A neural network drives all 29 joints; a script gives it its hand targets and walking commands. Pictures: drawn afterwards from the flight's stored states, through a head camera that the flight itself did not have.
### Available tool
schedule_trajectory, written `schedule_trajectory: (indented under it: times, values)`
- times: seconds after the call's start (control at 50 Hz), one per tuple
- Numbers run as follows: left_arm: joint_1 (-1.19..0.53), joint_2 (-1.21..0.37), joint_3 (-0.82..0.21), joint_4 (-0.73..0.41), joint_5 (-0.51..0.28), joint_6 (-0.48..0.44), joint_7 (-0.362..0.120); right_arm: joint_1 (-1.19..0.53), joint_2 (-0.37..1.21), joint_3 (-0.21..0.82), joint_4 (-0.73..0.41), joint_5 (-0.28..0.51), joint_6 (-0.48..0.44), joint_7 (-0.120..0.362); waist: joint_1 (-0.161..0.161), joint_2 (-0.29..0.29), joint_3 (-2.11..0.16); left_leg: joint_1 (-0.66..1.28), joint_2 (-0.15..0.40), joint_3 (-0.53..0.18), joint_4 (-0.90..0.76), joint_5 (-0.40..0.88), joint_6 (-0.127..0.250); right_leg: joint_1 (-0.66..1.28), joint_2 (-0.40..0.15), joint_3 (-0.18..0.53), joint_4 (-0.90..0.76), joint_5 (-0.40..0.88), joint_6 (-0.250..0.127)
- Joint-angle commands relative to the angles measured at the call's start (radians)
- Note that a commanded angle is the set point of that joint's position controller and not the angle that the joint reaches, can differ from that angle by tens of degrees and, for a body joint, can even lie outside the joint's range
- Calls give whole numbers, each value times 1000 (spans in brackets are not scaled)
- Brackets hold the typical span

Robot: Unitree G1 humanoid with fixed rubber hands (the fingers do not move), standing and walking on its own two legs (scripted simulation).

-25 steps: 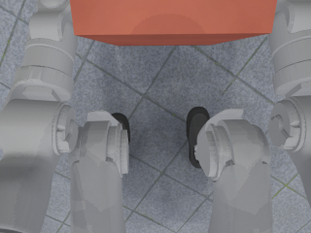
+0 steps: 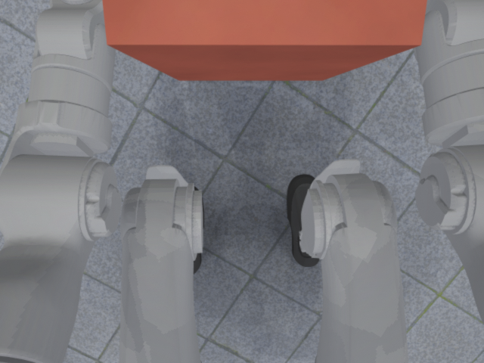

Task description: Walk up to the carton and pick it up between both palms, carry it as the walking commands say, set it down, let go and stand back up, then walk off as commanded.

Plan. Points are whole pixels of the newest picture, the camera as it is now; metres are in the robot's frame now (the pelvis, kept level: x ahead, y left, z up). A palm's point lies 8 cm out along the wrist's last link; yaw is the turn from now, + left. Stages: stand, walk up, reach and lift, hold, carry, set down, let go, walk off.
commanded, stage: reach and lift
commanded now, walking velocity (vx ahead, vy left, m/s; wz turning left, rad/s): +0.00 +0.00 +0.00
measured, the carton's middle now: out of the picture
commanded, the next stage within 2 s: none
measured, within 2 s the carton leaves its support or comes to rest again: neither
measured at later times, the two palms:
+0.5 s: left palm out of the picture +0.56 +0.15 -0.08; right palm out of the picture +0.56 -0.20 -0.07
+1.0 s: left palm out of the picture +0.54 +0.16 -0.01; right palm out of the picture +0.54 -0.19 +0.00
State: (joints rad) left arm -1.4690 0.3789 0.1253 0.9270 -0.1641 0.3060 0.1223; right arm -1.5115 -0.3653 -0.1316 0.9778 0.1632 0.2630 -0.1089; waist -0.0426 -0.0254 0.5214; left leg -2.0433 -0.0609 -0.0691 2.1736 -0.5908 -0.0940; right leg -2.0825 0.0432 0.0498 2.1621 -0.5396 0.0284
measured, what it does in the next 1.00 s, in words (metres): rises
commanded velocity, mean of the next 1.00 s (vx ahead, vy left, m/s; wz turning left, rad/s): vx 0.00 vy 0.00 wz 0.00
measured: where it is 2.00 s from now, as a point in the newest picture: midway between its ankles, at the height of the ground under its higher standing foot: (246, 240)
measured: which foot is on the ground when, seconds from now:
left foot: down 0.00-1.00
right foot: down 0.00-1.00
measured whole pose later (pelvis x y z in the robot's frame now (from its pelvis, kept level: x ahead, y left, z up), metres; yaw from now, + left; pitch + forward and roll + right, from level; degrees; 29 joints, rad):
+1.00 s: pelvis -0.02 +0.00 +0.08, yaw +0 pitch +23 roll +1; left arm -1.42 0.33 0.29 0.76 -0.04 0.49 0.06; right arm -1.51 -0.34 -0.16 0.89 0.08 0.42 -0.08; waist -0.05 -0.02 0.52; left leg -1.78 -0.06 -0.07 1.89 -0.50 -0.09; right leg -1.82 0.04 0.05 1.88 -0.46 0.03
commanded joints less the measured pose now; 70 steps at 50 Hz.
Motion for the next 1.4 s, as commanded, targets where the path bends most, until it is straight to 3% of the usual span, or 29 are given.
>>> schedule_trajectory:
  times: [0.0,0.08,0.1,0.12,0.2,0.22,0.24,0.34,0.36,0.4,0.5,0.54,0.58,0.62,0.66,0.7,0.72,0.78,0.82,0.88,1.02,1.04,1.06,1.14,1.18,1.22,1.24,1.3,1.38]
  values:
    - [-850,-1087,-303,-398,-99,-21,-275,-726,972,271,-364,75,28,295,-14,108,-2071,621,-71,201,-265,277,74,767,56,-144,-246,303,-34]
    - [-899,-1078,-316,-580,-121,-23,-258,-777,1011,308,-536,121,33,279,1,85,-2370,740,-85,205,-255,415,80,947,72,-135,-241,446,-21]
    - [-882,-1091,-335,-566,-131,-12,-259,-753,1020,310,-538,106,34,274,-29,72,-2393,746,-84,201,-265,438,75,981,78,-141,-248,489,-22]
    - [-866,-1103,-342,-568,-130,-5,-261,-783,1011,325,-558,122,39,269,1,80,-2399,733,-93,215,-268,452,72,1002,74,-131,-255,504,-25]
    - [-841,-1111,-321,-566,-120,9,-273,-728,1049,314,-513,106,55,277,-18,59,-2374,731,-88,197,-290,438,75,999,79,-138,-268,486,-18]
    - [-845,-1116,-325,-563,-107,4,-273,-744,1070,320,-521,123,52,279,14,88,-2376,744,-91,211,-292,445,78,972,80,-128,-275,491,-22]
    - [-827,-1138,-304,-521,-111,14,-279,-745,1043,303,-534,102,53,277,-24,71,-2356,729,-89,204,-295,417,74,973,83,-136,-288,466,-17]
    - [-799,-1137,-272,-473,-73,19,-297,-733,1091,294,-478,103,56,299,31,85,-2285,688,-84,194,-333,366,79,926,77,-125,-310,413,-17]
    - [-774,-1156,-261,-384,-66,31,-305,-695,1071,263,-392,70,64,303,-10,76,-2181,624,-79,194,-343,301,77,879,74,-137,-316,354,-17]
    - [-785,-1159,-250,-487,-56,30,-309,-751,1112,284,-509,101,65,309,34,71,-2323,707,-89,198,-352,353,82,950,87,-137,-320,402,-11]
    - [-889,-1157,-306,-602,-105,55,-304,-812,1090,316,-621,131,87,291,11,83,-2554,811,-92,215,-355,402,72,1096,87,-126,-349,456,-14]
    - [-868,-1164,-307,-595,-105,72,-306,-754,1129,299,-584,110,107,288,-4,54,-2511,798,-90,203,-384,374,75,1112,89,-128,-375,438,-19]
    - [-878,-1175,-300,-536,-99,79,-314,-737,1100,275,-510,99,117,299,-6,98,-2441,767,-87,212,-382,317,75,1006,81,-135,-370,366,-23]
    - [-897,-1170,-300,-651,-103,78,-312,-759,1157,297,-591,122,124,299,10,82,-2575,849,-91,210,-421,380,76,1129,93,-138,-397,436,-14]
    - [-869,-1187,-282,-530,-87,90,-320,-713,1155,261,-472,87,132,306,0,87,-2411,778,-87,204,-434,274,80,1037,82,-133,-414,331,-25]
    - [-878,-1197,-278,-545,-84,84,-331,-749,1163,262,-529,88,126,310,11,107,-2421,784,-87,212,-449,278,71,1052,91,-131,-436,342,-28]
    - [-857,-1204,-252,-451,-70,92,-337,-698,1149,221,-428,57,131,314,-13,103,-2308,705,-83,203,-452,218,76,983,83,-130,-439,279,-28]
    - [-804,-1223,-224,-415,-46,98,-347,-704,1157,229,-433,51,133,332,11,80,-2289,729,-80,200,-485,230,71,986,85,-141,-470,280,-19]
    - [-878,-1191,-265,-546,-64,92,-349,-730,1193,258,-531,89,129,334,17,102,-2512,820,-87,202,-480,289,69,1095,93,-133,-469,348,-23]
    - [-827,-1245,-307,-545,-76,113,-344,-723,1176,282,-573,105,136,329,1,140,-2602,919,-94,201,-493,342,63,1153,99,-133,-483,382,-26]
    - [-840,-1197,-266,-580,-55,109,-357,-652,1253,272,-506,92,160,330,36,83,-2533,857,-96,201,-555,303,70,1213,98,-123,-534,372,-9]
    - [-838,-1210,-275,-563,-58,113,-363,-631,1257,261,-490,77,165,331,-1,85,-2538,868,-95,206,-555,270,66,1232,103,-120,-558,345,-20]
    - [-844,-1222,-274,-587,-65,109,-363,-660,1254,267,-528,84,161,326,10,78,-2564,899,-98,190,-571,303,68,1230,102,-132,-553,371,-16]
    - [-773,-1245,-287,-537,-62,108,-370,-625,1271,276,-536,87,148,332,13,96,-2572,946,-95,178,-591,306,65,1254,104,-118,-580,369,-19]
    - [-747,-1250,-267,-504,-36,112,-370,-606,1278,261,-494,83,152,337,44,124,-2520,940,-95,186,-605,278,61,1222,103,-108,-595,336,-25]
    - [-807,-1269,-297,-567,-62,104,-365,-616,1264,261,-511,71,151,338,0,119,-2554,983,-96,172,-623,300,58,1225,109,-123,-597,359,-28]
    - [-767,-1254,-288,-567,-49,104,-366,-614,1266,266,-538,78,142,336,16,123,-2545,966,-101,173,-619,318,56,1225,109,-121,-601,370,-24]
    - [-752,-1276,-294,-554,-69,107,-369,-614,1251,264,-551,68,143,330,-11,101,-2549,994,-100,160,-643,306,60,1266,109,-119,-634,353,-21]
    - [-717,-1291,-298,-539,-67,109,-367,-620,1273,298,-571,78,147,326,21,87,-2569,1036,-105,159,-679,328,60,1308,110,-111,-661,378,-17]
